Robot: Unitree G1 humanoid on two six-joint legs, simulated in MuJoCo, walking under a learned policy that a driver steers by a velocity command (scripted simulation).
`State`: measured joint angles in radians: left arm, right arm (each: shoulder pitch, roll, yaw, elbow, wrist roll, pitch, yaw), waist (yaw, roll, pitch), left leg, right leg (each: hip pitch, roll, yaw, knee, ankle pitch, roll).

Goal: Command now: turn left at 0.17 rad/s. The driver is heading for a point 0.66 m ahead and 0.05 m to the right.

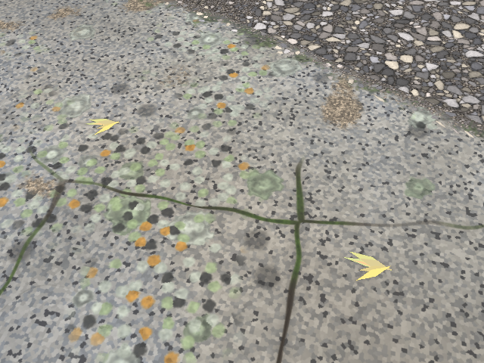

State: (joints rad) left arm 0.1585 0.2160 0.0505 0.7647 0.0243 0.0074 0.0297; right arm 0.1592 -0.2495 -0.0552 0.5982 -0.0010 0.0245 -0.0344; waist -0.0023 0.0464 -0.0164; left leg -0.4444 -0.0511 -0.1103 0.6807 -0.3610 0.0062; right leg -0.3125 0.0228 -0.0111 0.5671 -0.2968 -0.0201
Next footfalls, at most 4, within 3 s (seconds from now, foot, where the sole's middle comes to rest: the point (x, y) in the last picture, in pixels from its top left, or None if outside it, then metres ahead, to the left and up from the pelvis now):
0.22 left None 0.01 0.14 -0.76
2.40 right None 0.41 -0.10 -0.76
2.92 left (216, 291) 0.71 0.13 -0.76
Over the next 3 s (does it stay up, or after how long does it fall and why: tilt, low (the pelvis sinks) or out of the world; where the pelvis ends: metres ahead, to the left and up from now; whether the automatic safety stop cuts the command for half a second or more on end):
stays up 0.55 0.03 0.00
